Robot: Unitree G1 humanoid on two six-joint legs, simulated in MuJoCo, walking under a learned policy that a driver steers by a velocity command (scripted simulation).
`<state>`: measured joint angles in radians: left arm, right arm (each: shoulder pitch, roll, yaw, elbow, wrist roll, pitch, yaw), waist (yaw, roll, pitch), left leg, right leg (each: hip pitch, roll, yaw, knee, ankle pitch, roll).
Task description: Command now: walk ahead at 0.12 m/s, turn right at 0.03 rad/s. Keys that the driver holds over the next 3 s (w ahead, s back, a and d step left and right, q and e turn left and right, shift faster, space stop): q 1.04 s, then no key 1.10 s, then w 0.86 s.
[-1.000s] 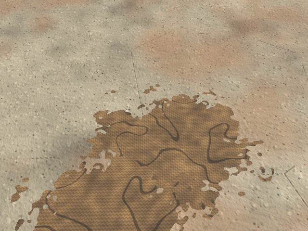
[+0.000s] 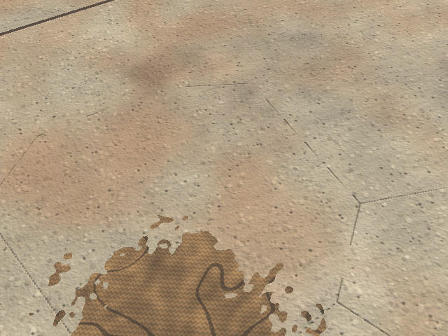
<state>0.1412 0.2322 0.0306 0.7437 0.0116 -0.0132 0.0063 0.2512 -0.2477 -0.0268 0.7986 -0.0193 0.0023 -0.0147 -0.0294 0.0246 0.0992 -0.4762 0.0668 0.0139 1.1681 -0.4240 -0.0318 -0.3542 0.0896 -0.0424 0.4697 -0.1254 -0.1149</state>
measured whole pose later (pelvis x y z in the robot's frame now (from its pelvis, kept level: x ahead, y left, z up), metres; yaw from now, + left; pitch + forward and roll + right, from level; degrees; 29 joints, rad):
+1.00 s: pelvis +0.03 +0.00 +0.01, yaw +32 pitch +0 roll +1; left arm 0.18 0.26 0.02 0.71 0.02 0.02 0.04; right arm 0.21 -0.34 -0.10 0.77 -0.02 0.07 0.02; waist -0.02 0.06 0.07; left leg -0.45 -0.11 -0.09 1.06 -0.44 -0.02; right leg -0.21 0.01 -0.03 0.43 -0.22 -0.04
